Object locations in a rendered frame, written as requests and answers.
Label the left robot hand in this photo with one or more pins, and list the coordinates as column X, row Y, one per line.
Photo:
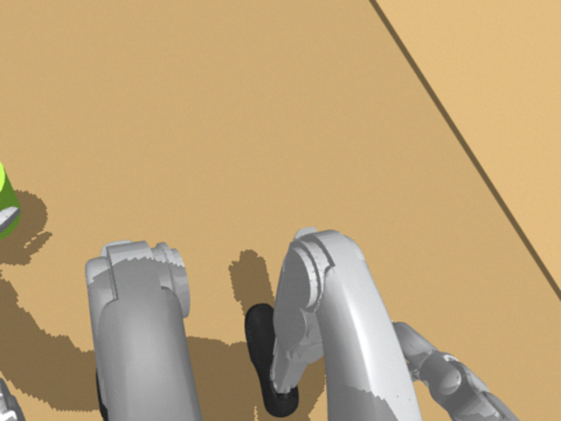
column 7, row 216

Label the can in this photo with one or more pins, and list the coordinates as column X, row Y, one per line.
column 7, row 199

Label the left robot arm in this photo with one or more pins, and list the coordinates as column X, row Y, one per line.
column 9, row 408

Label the right robot foot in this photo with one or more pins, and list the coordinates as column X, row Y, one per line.
column 260, row 337

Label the right robot hand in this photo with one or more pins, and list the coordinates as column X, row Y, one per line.
column 416, row 349

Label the right robot arm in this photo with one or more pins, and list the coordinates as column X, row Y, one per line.
column 460, row 391

